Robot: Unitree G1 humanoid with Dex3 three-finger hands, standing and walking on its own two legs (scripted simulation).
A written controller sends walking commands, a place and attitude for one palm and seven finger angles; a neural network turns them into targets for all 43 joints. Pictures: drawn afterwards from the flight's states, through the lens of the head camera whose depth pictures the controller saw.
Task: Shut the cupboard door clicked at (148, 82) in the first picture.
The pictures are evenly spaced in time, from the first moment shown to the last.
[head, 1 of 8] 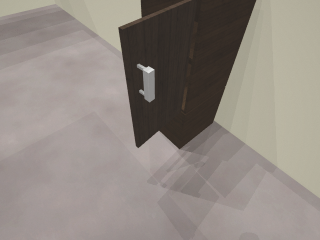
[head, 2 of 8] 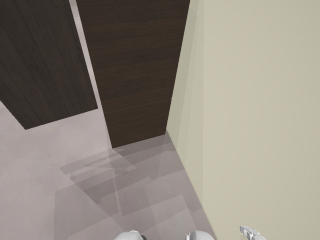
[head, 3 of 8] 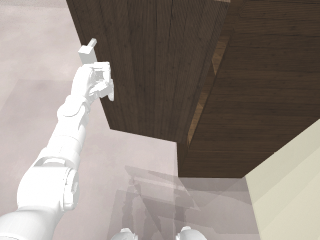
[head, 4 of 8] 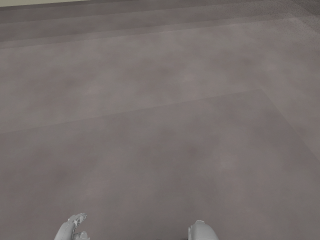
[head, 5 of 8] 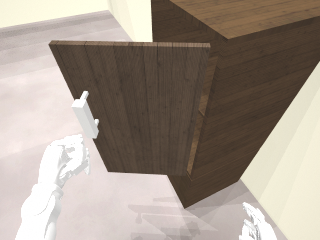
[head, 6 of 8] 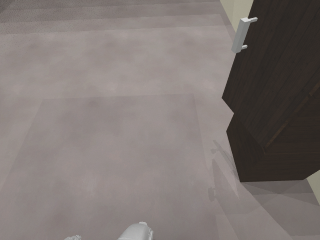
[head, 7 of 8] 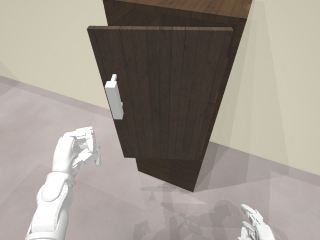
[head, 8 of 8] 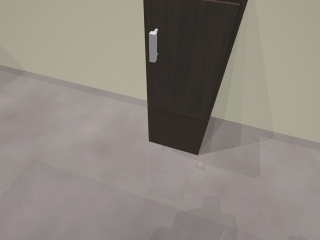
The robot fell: no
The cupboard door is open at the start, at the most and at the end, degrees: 96 96 0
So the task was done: yes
